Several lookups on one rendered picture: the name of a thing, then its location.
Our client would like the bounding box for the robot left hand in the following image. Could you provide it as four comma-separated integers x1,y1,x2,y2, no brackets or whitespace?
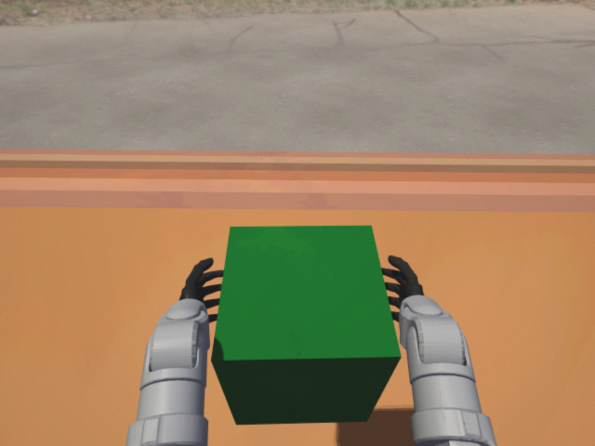
179,257,224,323

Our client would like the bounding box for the carton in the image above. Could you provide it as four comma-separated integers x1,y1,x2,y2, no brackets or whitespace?
211,226,402,425

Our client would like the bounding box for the robot right hand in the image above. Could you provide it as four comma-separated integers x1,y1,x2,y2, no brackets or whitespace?
381,256,424,322

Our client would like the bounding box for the right robot forearm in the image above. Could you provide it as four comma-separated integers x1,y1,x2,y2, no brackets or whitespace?
399,295,497,446

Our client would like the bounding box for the left robot forearm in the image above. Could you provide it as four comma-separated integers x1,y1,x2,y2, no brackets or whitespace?
126,298,210,446

